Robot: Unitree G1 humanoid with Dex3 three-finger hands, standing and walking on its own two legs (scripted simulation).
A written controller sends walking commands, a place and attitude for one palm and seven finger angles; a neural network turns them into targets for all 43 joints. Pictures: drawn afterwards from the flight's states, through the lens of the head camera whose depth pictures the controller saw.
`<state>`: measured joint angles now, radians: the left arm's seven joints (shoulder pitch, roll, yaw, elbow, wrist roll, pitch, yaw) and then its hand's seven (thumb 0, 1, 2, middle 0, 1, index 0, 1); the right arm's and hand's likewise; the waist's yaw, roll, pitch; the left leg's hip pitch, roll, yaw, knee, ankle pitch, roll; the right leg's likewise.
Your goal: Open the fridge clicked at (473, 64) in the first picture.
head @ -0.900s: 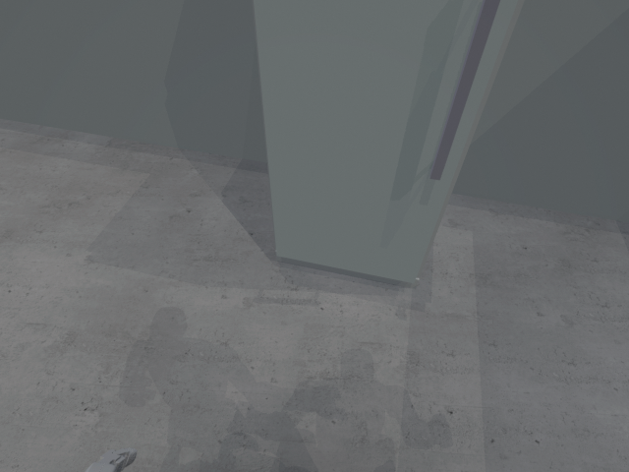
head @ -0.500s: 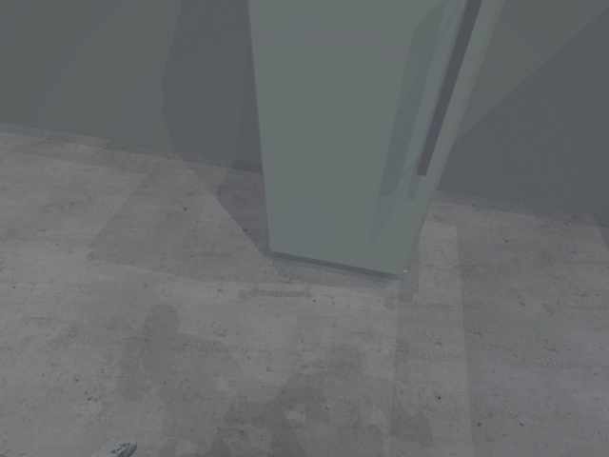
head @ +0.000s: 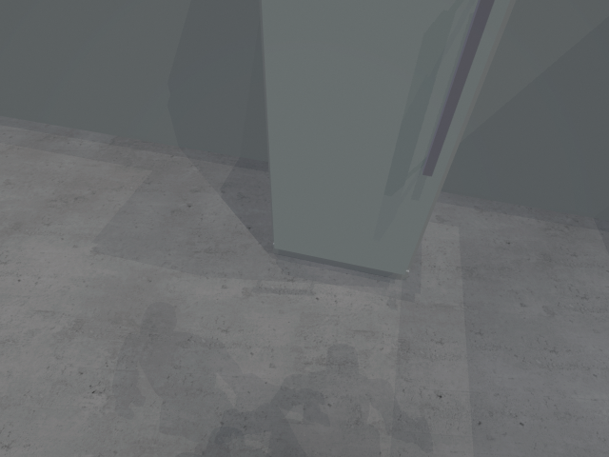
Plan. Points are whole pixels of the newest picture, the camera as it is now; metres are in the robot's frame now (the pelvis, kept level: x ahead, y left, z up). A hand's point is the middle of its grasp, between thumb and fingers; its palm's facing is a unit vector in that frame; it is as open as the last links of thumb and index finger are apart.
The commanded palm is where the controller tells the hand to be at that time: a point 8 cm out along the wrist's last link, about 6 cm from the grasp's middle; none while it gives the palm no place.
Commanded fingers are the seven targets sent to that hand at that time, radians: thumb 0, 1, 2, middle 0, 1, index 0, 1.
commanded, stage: stand and wait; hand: right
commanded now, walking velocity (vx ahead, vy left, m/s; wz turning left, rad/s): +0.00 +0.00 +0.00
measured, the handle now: (455, 84) +0.88 -0.30 +0.09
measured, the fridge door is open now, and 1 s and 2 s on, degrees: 0 0 0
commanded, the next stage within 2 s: look at it before walking up in 0.06 s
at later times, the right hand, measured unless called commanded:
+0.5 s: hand out of the picture +0.08 -0.25 -0.16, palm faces -0.03 +0.94 -0.33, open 7.4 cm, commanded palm none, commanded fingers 0.00 -0.90 -0.90 0.20 0.30 0.20 0.30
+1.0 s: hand out of the picture +0.08 -0.24 -0.16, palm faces +0.02 +0.94 -0.34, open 7.4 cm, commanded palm none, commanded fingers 0.00 -0.90 -0.90 0.20 0.30 0.20 0.30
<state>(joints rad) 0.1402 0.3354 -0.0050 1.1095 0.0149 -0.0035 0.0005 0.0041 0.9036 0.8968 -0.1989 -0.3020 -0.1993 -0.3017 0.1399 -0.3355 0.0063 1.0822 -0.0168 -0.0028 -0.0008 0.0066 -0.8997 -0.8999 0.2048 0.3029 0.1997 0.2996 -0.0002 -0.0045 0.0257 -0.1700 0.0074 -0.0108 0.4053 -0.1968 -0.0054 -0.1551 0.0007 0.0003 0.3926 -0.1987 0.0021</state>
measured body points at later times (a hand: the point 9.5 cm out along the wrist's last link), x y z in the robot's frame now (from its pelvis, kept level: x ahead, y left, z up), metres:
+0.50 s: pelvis +0.01 +0.00 +0.00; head +0.01 +0.00 +0.45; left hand +0.09 +0.29 -0.13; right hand +0.08 -0.30 -0.13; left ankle +0.02 +0.12 -0.74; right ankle +0.01 -0.12 -0.74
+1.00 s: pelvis +0.01 +0.00 +0.00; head +0.02 +0.00 +0.45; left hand +0.10 +0.28 -0.14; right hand +0.08 -0.29 -0.13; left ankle +0.02 +0.12 -0.74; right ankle +0.01 -0.12 -0.74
